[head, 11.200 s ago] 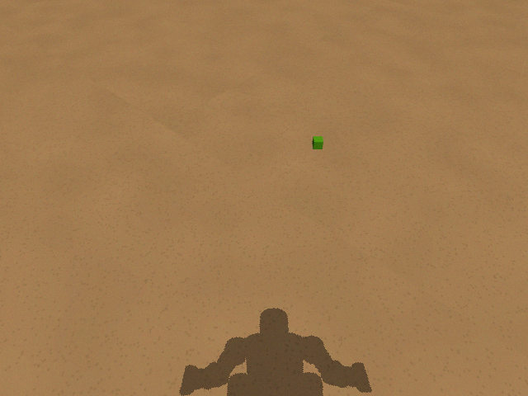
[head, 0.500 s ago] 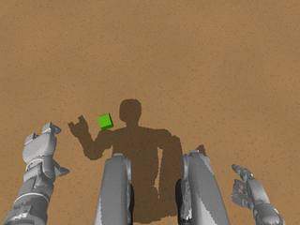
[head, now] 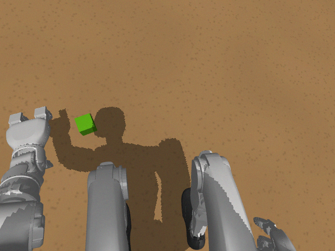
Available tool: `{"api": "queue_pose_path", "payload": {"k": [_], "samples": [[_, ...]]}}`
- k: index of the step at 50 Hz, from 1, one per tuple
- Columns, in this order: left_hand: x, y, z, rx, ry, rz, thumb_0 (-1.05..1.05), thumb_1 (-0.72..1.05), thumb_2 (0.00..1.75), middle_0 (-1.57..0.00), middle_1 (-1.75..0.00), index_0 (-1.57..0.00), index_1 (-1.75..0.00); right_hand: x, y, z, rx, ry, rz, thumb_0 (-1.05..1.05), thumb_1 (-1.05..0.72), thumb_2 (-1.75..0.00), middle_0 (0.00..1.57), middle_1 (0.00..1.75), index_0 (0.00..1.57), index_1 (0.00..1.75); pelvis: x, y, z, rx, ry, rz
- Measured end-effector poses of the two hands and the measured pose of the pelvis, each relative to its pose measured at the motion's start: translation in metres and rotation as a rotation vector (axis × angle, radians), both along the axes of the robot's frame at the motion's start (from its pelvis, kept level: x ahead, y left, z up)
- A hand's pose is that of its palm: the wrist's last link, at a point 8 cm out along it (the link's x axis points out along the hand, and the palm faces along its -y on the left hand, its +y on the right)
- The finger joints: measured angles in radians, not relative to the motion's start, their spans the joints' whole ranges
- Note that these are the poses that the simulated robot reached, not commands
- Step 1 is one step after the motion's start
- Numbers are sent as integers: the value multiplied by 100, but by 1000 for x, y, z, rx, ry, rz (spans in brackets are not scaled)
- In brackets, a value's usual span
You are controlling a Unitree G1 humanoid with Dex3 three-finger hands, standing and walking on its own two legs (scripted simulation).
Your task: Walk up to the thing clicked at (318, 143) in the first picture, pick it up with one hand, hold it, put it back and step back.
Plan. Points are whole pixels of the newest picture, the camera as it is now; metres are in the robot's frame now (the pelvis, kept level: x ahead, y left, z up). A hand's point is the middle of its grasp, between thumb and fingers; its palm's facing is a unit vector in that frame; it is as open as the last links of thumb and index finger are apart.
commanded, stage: rise first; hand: left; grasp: from above
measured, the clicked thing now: (86, 124) +0.50 +0.24 -0.36
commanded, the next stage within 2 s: none
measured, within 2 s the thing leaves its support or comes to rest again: neither
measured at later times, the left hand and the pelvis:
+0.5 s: hand (56, 134) +0.43 +0.29 -0.22, palm faces -0.42 -0.17 -0.89, open 14.0 cm; pelvis +0.01 +0.00 -0.04, yaw -1 degrees
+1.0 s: hand (62, 132) +0.45 +0.28 -0.24, palm faces -0.42 -0.18 -0.89, open 14.0 cm; pelvis +0.01 +0.00 -0.06, yaw -2 degrees
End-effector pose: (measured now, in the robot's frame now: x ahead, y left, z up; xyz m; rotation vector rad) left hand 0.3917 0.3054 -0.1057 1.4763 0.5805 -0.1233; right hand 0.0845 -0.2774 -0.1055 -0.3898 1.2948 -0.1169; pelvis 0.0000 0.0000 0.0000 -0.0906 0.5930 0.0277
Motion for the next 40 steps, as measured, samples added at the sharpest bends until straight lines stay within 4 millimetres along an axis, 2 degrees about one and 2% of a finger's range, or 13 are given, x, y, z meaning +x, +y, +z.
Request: {"api": "queue_pose_path", "payload": {"k": [11, 22, 29, 40], "samples": [[24, -8, -22, 6, -20, 100, 0, -50, 97, -9, -101, -11, -100, -4, 10, -23, 47, 18, 15, 0, -89, -89, 20, 30, 21, 30, 2, 1, -18, -4, 14, -9], [42, -16, -47, -7, 21, 103, 0, -51, 98, -9, -102, -11, -101, -24, 13, -41, 91, 90, 3, 0, -90, -90, 20, 30, 21, 30, 7, -2, -34, -3, 24, -18], [46, -16, -61, -7, 15, 108, 0, -52, 98, -9, -103, -11, -102, -31, 8, -48, 99, 143, 0, 0, -90, -90, 20, 30, 20, 30, 12, -3, -41, -3, 34, -22], [54, -20, -71, -17, 8, 109, 0, -52, 98, -9, -103, -11, -103, -27, 3, -50, 89, 146, 13, 0, -91, -90, 20, 30, 20, 30, 14, -3, -48, -8, 31, -25]]}}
